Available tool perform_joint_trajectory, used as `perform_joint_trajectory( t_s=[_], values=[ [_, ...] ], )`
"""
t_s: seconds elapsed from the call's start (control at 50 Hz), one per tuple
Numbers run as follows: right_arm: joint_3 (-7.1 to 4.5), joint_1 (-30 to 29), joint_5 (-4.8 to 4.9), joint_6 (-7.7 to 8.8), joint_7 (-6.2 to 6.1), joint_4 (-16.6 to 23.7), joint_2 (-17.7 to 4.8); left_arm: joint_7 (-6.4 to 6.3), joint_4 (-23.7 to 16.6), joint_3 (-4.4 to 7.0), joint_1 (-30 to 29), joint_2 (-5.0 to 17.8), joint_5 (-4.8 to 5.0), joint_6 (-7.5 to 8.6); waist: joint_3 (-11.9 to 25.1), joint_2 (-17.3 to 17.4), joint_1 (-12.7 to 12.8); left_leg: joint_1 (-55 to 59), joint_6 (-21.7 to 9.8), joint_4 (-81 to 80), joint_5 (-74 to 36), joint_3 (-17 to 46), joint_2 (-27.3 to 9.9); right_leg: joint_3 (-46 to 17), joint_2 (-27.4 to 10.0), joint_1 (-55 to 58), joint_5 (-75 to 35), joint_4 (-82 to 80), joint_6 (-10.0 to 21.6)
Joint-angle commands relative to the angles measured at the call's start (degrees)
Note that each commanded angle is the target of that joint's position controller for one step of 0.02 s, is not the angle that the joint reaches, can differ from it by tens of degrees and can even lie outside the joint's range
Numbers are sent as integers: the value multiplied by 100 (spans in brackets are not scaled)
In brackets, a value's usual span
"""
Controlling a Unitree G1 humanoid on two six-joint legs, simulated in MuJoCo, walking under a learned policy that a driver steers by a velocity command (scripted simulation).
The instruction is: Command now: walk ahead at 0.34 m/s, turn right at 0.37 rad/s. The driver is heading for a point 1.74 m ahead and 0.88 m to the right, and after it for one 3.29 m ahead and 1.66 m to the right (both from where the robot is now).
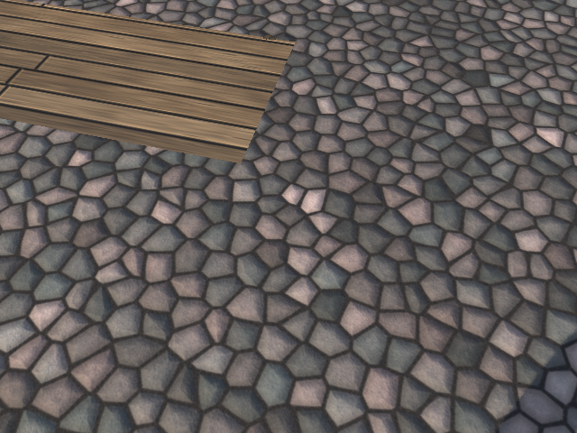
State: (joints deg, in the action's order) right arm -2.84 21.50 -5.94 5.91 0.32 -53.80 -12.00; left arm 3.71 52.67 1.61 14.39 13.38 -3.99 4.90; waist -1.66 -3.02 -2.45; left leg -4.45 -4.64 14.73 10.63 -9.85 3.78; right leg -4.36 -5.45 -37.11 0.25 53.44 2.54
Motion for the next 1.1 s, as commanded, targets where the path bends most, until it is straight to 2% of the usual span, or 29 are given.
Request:
perform_joint_trajectory(
  t_s=[0.02,0.06,0.1,0.14,0.22,0.3,0.32,0.34,0.36,0.38,0.4,0.42,0.44,0.48,0.52,0.56,0.58,0.62,0.68,0.74,0.76,0.78,0.8,0.82,0.84,0.88,0.92,1.02,1.1],
  values=[
    [12,-122,42,138,-19,265,-385,77,-333,3,-39,175,-22,117,-13,315,138,-147,-919,-354,-1930,304,-1600,-105,-253,-165,-1300,-782,-152],
    [31,22,16,116,21,166,-397,96,-450,-54,-173,17,14,38,-80,379,80,-518,-860,-9,-2030,7,-1469,17,-271,341,-2127,-1348,-165],
    [34,104,35,153,29,90,-428,78,-609,-38,-312,91,31,-55,-275,356,87,-429,-777,230,-2054,43,-1631,18,-327,311,-2201,-1742,-166],
    [34,395,125,203,-65,-46,-424,38,-744,3,-565,191,9,-129,-419,307,-38,219,-633,565,-2024,137,-1798,36,-431,-143,-1929,-2267,-219],
    [88,898,169,95,-278,-178,-177,34,-831,-39,-1084,17,-121,-267,-607,226,-353,743,-402,1155,-1035,320,-2013,205,-560,-429,-1617,-2960,-283],
    [41,1151,282,-10,-427,-236,-280,22,-693,52,-1331,233,-105,-161,-584,45,-564,718,-104,1808,-303,291,-2031,493,-429,29,-1094,-3352,-147],
    [-302,-16,1007,-306,-532,-88,-1024,61,-666,256,-916,506,849,-237,-977,472,92,-705,-53,3681,-1412,-96,-1684,918,339,1090,-1066,-3248,-103],
    [-204,270,951,-335,-490,25,-791,-2,-248,450,328,892,743,-234,318,-204,508,-1297,222,5371,-1529,-610,-1339,1415,747,3060,-2657,-3151,61],
    [-149,327,829,-250,-413,96,-476,-149,12,593,1125,1339,595,-270,1029,-944,848,-3411,857,7659,2320,-765,-613,551,-136,5431,-6185,-2556,616],
    [8,634,932,-119,-277,335,-287,-190,-51,540,1436,1692,350,-239,2362,-1430,884,-4919,1199,10075,4618,324,-404,-1284,-1678,7294,-8860,-1378,1845],
    [-5,155,1053,39,-141,654,-551,-227,-264,519,1569,1584,433,-305,3418,-1407,1333,-5325,1228,10330,4311,1183,-580,-1813,-2069,7657,-8560,-1610,2555],
    [68,-350,1028,54,-159,1085,-532,-346,-428,469,1003,1429,443,-468,3393,-871,1079,-5728,1109,10230,3809,1386,-830,-1820,-1950,7218,-6030,-2006,2445],
    [123,-543,919,-38,-272,1167,-403,-471,-604,434,459,1318,469,-604,2926,-73,826,-5661,1072,9707,3143,1397,-1032,-1887,-1911,5998,-4062,-2427,2147],
    [38,-302,779,-440,-491,935,-485,-534,-973,268,-628,1104,317,-722,1590,727,127,-4448,1075,8905,2360,1327,-999,-1677,-1856,2831,-2637,-3192,1959],
    [-57,-327,667,-607,-611,1018,-624,-489,-1052,292,-759,1337,202,-628,838,209,-34,-3835,1051,8248,1438,1198,-697,-1079,-1192,1307,-1892,-3511,1711],
    [-73,-678,542,-575,-637,1290,-626,-579,-1044,295,-801,1330,299,-531,560,52,-112,-3522,1037,6620,328,1166,-574,-540,-492,896,-1675,-3448,1424],
    [-11,-911,504,-535,-599,1378,-443,-672,-1048,278,-846,1179,368,-577,658,39,-77,-3186,1026,5227,-286,1118,-500,-320,-153,996,-1379,-3331,1206],
    [62,-1289,524,-487,-480,1511,-218,-797,-1119,304,-846,1186,424,-712,1002,-408,45,-2526,1191,3918,-762,1173,-333,-485,-187,1257,-988,-3262,1174],
    [-102,-1295,671,-552,-314,1557,-684,-762,-1219,401,-795,1228,453,-753,987,-757,91,-1895,1183,3042,-179,1335,-338,-1235,-445,1277,413,-3272,1072],
    [-274,-894,575,-541,-287,1431,-853,-707,-1277,343,-676,818,485,-748,653,-640,-74,-966,861,1383,-327,1174,-398,-1610,38,1075,1504,-2613,488],
    [-359,-565,461,-529,-300,1426,-1145,-697,-1266,259,-298,382,390,-763,918,312,29,-59,479,1102,-717,2217,-1585,-1115,591,384,2698,-1148,101],
    [-448,-555,340,-579,-281,1521,-1488,-685,-1541,236,-94,190,405,-662,954,2093,311,389,-481,761,-1652,3867,-2780,-573,1517,-903,4127,238,-210],
    [-448,-565,219,-517,-238,1584,-1448,-660,-1600,380,-339,704,388,-544,1017,2123,165,171,-1110,206,-820,4698,-3002,-776,1248,-1363,3823,1395,-359],
    [-389,-916,238,-475,-239,1689,-1158,-681,-1520,547,-469,1139,448,-578,756,1573,247,-176,-974,232,-218,4034,-2701,-789,1072,-1415,3222,2007,-370],
    [-340,-1382,366,-496,-255,1767,-943,-722,-1399,618,-406,1231,418,-682,642,1221,415,-524,-663,297,131,3297,-2290,-678,921,-1235,2718,2176,-433],
    [-263,-1856,520,-535,-316,1820,-765,-706,-1343,634,-225,1139,388,-860,461,1161,574,-1298,-450,282,44,2299,-1877,-297,840,-637,2018,2612,-610],
    [-250,-1718,490,-559,-374,1779,-770,-647,-1498,568,-350,882,450,-895,448,1133,498,-1385,-398,216,24,1707,-1676,68,798,-427,1561,2311,-679],
    [-372,-1107,534,-616,-498,1613,-1123,-469,-1923,371,-953,487,440,-835,737,1302,93,-553,-608,265,-78,1477,-2075,302,447,-169,1669,487,-736],
    [-467,-1089,603,-630,-414,1589,-1361,-316,-2014,405,-953,570,512,-805,690,1428,21,-813,-573,371,121,1279,-2285,707,478,789,2065,-675,-413]
  ],
)
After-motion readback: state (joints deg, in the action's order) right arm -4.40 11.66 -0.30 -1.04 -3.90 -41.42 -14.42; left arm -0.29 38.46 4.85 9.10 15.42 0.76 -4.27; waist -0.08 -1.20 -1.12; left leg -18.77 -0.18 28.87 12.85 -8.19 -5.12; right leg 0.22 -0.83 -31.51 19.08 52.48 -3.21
